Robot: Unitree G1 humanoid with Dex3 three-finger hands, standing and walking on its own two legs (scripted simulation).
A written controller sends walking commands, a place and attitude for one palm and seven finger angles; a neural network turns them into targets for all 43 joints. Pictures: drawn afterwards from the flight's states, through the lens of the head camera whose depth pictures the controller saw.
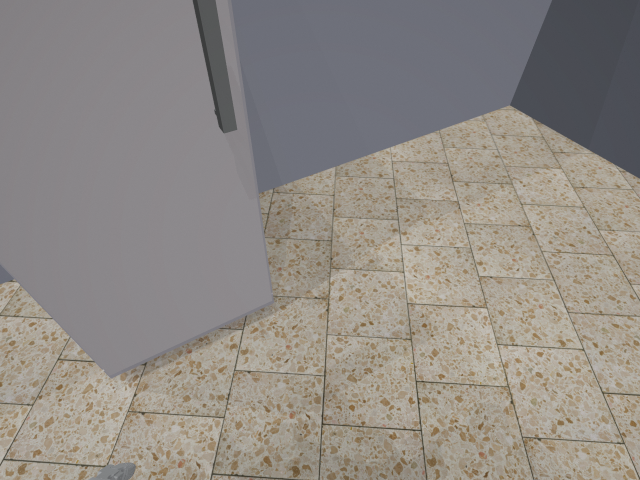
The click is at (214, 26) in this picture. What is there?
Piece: fridge door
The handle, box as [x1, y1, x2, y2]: [193, 0, 236, 132]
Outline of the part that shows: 193,0 215,106 214,110 217,116 218,124 223,132 236,129 236,124 215,0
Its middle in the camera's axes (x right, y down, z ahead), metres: -0.20 -0.32 +0.68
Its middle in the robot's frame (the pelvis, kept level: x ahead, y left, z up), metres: +0.73 +0.25 +0.18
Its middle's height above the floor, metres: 0.95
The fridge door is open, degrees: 0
